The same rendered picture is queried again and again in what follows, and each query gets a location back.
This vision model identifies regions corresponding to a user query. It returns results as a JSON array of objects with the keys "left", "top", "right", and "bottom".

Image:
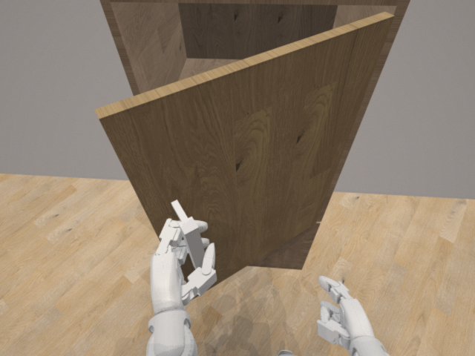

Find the left robot hand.
[{"left": 150, "top": 218, "right": 217, "bottom": 316}]

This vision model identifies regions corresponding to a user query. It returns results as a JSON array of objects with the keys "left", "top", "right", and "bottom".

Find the handle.
[{"left": 171, "top": 200, "right": 205, "bottom": 269}]

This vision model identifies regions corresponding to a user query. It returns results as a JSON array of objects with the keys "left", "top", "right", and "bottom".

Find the robot left forearm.
[{"left": 146, "top": 309, "right": 197, "bottom": 356}]

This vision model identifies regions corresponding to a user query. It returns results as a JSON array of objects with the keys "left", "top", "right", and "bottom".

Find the robot right forearm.
[{"left": 350, "top": 336, "right": 390, "bottom": 356}]

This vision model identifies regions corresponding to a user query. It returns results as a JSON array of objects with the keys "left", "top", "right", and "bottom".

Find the cupboard door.
[{"left": 94, "top": 12, "right": 395, "bottom": 300}]

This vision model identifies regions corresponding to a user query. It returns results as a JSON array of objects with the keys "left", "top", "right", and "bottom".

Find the right robot hand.
[{"left": 317, "top": 276, "right": 375, "bottom": 353}]

